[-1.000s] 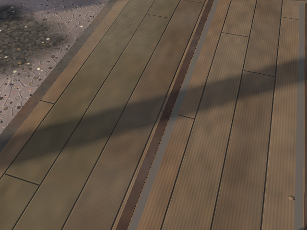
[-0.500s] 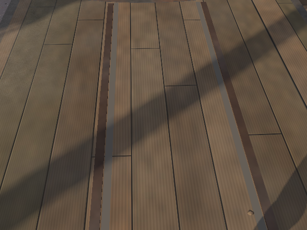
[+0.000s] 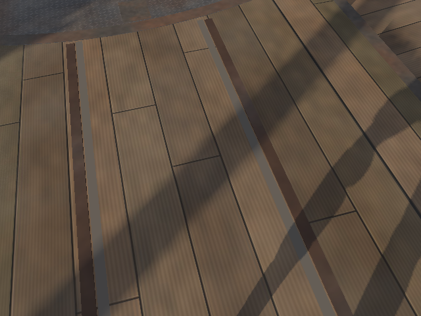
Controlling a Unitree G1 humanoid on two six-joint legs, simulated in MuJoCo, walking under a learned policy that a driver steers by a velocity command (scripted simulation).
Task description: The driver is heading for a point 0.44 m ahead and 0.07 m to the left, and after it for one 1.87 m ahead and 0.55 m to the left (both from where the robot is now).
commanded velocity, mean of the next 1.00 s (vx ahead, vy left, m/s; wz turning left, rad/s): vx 0.10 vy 0.00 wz -0.15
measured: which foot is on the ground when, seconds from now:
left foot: up 0.00-0.14, down 0.16-1.00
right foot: down 0.00-0.16, up 0.18-0.52, down 0.54-1.00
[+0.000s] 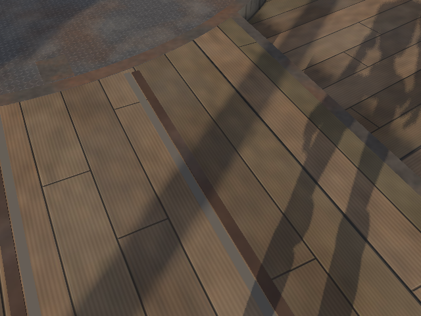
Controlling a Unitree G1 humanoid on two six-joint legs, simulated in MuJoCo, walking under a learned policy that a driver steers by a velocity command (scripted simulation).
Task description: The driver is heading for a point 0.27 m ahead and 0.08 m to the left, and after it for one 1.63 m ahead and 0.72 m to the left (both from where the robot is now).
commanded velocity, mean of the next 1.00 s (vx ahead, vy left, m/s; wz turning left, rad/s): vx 0.10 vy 0.00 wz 0.46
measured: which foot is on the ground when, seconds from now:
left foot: down 0.00-0.12, up 0.14-0.36, down 0.38-1.00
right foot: down 0.00-0.38, up 0.40-0.98, down 1.00-1.00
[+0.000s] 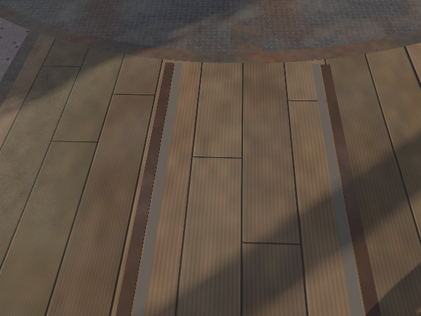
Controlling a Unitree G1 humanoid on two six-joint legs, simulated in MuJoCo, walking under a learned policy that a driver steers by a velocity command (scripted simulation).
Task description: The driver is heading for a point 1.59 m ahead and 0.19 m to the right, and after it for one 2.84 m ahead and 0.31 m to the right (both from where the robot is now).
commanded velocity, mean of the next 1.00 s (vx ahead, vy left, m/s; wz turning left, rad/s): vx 0.04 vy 0.00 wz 0.17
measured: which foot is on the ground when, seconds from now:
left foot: down 0.00-0.00, up 0.02-0.40, down 0.42-1.00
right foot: down 0.00-0.88, up 0.90-1.00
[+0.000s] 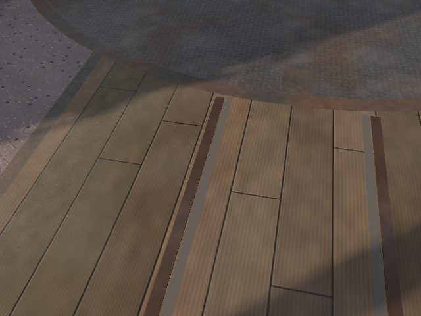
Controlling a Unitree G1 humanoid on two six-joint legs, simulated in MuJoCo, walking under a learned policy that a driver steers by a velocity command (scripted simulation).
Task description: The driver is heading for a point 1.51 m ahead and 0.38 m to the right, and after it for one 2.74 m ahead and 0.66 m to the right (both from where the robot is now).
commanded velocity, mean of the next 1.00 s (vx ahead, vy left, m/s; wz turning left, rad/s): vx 0.45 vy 0.00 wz -0.04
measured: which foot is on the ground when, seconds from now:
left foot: down 0.00-0.10, up 0.12-0.56, down 0.58-1.00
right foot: up 0.00-0.08, down 0.10-0.58, up 0.60-1.00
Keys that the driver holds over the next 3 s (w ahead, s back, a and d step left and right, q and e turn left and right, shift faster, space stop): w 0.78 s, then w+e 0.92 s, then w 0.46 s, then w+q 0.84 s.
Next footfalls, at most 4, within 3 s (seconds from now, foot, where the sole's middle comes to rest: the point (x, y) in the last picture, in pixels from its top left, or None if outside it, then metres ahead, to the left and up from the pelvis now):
0.10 right None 0.08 -0.11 -0.78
0.58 left None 0.43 0.02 -0.78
1.12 right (262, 264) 0.72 -0.15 -0.78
1.66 left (241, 185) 1.08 -0.10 -0.78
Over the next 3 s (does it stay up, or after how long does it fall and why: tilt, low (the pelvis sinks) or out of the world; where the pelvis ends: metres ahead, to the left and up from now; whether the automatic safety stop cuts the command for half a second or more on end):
stays up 1.48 -0.42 0.00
